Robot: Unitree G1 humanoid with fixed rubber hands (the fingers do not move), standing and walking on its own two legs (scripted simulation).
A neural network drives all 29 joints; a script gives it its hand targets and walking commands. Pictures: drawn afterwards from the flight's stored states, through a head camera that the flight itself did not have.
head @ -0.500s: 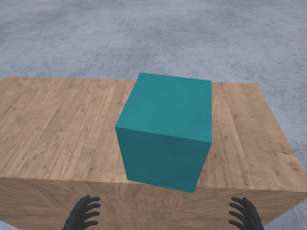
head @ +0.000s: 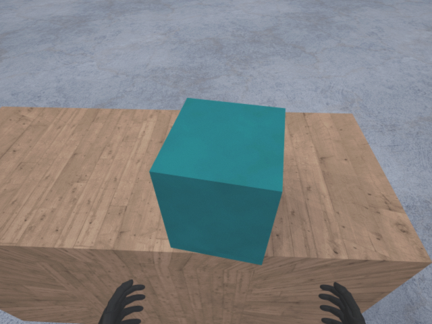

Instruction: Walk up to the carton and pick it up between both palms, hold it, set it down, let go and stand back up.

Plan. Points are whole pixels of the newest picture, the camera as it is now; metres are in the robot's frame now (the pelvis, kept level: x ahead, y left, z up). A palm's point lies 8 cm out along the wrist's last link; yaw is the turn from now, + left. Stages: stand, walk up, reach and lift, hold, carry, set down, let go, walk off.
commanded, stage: set down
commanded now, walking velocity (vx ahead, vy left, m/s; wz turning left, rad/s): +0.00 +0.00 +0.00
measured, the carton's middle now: (224, 182) +0.40 +0.03 +0.05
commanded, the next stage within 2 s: let go in 0.14 s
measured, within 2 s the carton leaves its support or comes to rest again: neither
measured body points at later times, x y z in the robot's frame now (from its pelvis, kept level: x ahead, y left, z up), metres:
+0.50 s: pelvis +0.01 -0.01 +0.00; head +0.01 +0.00 +0.45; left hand +0.16 +0.23 -0.09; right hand +0.17 -0.22 -0.10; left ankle +0.00 +0.12 -0.74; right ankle +0.02 -0.12 -0.74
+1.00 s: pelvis +0.02 -0.01 +0.00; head +0.01 -0.01 +0.45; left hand +0.10 +0.29 -0.12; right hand +0.09 -0.30 -0.13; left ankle +0.00 +0.12 -0.74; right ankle +0.02 -0.12 -0.74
